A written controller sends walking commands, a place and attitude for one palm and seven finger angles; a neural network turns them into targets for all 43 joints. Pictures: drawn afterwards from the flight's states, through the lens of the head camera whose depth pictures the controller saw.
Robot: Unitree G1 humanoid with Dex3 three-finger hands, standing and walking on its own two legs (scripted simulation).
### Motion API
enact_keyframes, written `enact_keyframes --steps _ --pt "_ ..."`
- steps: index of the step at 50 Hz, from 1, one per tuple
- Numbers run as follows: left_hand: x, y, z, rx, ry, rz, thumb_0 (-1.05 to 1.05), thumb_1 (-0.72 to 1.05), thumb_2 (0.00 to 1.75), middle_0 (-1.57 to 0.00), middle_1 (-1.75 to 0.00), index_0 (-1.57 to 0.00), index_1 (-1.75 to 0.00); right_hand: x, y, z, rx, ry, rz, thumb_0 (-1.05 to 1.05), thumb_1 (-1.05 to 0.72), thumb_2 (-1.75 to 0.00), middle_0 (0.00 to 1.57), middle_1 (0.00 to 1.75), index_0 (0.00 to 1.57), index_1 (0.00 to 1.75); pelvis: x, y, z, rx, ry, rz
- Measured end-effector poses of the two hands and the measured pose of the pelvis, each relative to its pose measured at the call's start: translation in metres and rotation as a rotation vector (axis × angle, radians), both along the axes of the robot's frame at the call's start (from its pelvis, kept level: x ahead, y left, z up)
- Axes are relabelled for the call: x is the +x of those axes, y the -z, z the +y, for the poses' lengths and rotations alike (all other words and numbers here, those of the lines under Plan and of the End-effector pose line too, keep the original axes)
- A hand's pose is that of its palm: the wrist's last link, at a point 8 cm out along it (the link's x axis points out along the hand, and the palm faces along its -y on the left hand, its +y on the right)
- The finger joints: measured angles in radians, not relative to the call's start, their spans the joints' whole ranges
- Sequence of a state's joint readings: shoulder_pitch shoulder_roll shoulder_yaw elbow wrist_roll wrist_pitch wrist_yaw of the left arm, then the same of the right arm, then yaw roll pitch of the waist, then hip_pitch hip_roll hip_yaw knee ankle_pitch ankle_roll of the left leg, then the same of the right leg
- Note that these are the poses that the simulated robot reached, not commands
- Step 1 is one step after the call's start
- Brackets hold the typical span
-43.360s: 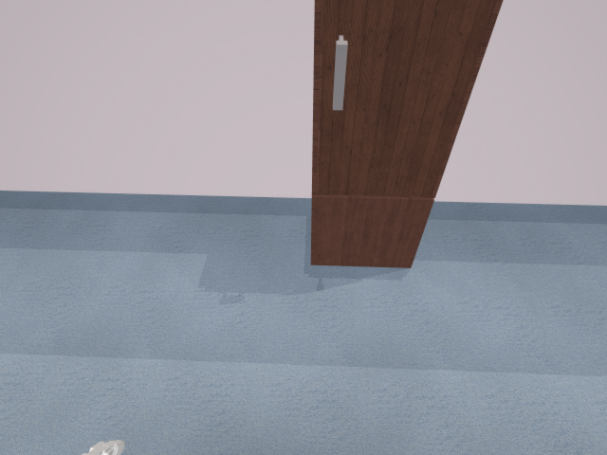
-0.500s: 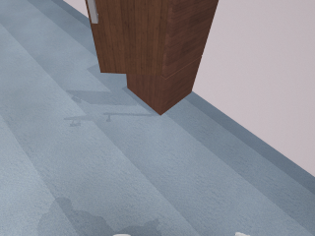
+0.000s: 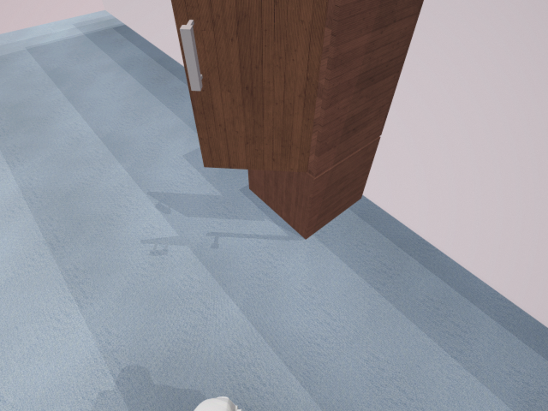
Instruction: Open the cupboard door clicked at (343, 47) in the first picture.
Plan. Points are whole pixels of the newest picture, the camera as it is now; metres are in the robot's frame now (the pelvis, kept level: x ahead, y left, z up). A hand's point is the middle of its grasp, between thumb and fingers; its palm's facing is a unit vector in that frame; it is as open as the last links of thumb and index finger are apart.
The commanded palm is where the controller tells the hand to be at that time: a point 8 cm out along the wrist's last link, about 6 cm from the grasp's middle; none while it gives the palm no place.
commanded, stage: take the last steps up to it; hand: left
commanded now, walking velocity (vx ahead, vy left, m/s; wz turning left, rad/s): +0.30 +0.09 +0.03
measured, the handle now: (193, 55) +0.92 +0.26 +0.07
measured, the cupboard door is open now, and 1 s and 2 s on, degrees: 46 46 46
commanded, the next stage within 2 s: come to a stop and stand still in 0.74 s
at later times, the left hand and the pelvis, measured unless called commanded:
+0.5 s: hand (137, 343) +0.26 +0.27 -0.16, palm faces -0.01 -0.98 -0.19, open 7.4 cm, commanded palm none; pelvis +0.16 +0.09 +0.00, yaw -2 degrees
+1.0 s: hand (163, 305) +0.34 +0.25 -0.19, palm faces +0.02 -0.98 -0.19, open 7.2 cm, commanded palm none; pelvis +0.32 +0.07 -0.01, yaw -2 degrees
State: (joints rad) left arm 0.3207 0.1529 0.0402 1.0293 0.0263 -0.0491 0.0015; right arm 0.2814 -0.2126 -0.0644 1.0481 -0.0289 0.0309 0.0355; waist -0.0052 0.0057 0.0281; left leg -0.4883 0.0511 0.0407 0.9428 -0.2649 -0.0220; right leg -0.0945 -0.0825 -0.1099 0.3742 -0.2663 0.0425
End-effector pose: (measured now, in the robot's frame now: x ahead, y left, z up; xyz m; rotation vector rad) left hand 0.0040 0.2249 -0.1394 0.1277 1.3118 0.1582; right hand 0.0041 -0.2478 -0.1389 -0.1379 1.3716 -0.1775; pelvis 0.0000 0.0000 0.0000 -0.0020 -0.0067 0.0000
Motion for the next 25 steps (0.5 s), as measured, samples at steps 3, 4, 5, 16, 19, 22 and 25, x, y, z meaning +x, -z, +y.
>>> enact_keyframes --steps 3,4,5,16,19,22,25 --pt "-0.009 0.007 0.005 -0.037 -0.029 0.077 0.0 0.9 0.89 -0.2 -0.3 -0.2 -0.29 0.042 -0.006 0.012 -0.015 -0.034 -0.043 0.01 -0.91 -0.9 0.2 0.3 0.19 0.29 0.02 0.001 0.014 0.0 -0.012 0.009" --pt "-0.011 0.01 0.009 -0.048 -0.043 0.1 0.0 0.9 0.89 -0.2 -0.3 -0.2 -0.29 0.057 -0.006 0.017 -0.02 -0.051 -0.056 0.01 -0.91 -0.9 0.19 0.3 0.19 0.29 0.028 0.002 0.02 -0.002 -0.017 0.01" --pt "-0.012 0.014 0.013 -0.057 -0.059 0.121 0.0 0.9 0.89 -0.2 -0.3 -0.2 -0.29 0.072 -0.006 0.024 -0.026 -0.069 -0.069 0.01 -0.91 -0.9 0.19 0.3 0.19 0.29 0.035 0.005 0.026 -0.005 -0.022 0.011" --pt "0.088 0.019 0.086 -0.028 -0.02 0.112 0.0 0.91 0.89 -0.2 -0.3 -0.19 -0.29 0.151 -0.009 0.092 -0.052 -0.05 -0.169 0.0 -0.94 -0.9 0.2 0.3 0.2 0.3 0.104 0.006 0.078 -0.004 0.017 0.002" --pt "0.143 0.008 0.096 -0.01 0.007 0.016 0.0 0.91 0.9 -0.2 -0.3 -0.19 -0.29 0.146 -0.009 0.098 -0.04 -0.026 -0.118 0.0 -0.94 -0.9 0.2 0.3 0.2 0.3 0.122 0.0 0.084 -0.001 0.023 0.005" --pt "0.196 -0.002 0.099 0.003 0.038 -0.068 0.0 0.91 0.9 -0.19 -0.3 -0.19 -0.29 0.136 -0.006 0.105 -0.017 0.003 -0.052 0.0 -0.94 -0.9 0.2 0.3 0.2 0.3 0.142 -0.003 0.087 0.006 0.025 0.005" --pt "0.246 -0.008 0.095 0.01 0.075 -0.129 0.0 0.91 0.9 -0.19 -0.3 -0.19 -0.29 0.127 -0.002 0.112 0.009 0.038 0.016 0.0 -0.93 -0.9 0.2 0.3 0.2 0.3 0.163 -0.003 0.086 0.014 0.027 0.003"
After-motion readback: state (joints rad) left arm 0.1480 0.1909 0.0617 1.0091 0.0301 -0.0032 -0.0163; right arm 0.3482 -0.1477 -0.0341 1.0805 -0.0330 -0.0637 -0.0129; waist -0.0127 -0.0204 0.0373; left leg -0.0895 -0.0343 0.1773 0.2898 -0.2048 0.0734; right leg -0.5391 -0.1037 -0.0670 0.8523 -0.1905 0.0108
